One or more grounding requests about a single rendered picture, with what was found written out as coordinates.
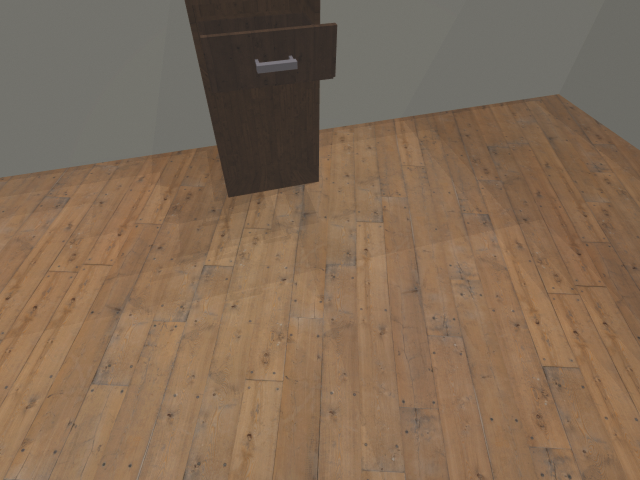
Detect cabinet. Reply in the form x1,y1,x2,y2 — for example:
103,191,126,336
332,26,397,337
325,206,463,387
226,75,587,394
185,0,320,198

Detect handle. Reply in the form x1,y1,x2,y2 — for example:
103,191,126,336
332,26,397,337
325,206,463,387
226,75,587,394
255,55,298,74

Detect drawer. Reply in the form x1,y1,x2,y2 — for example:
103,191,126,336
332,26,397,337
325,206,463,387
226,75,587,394
197,12,337,93

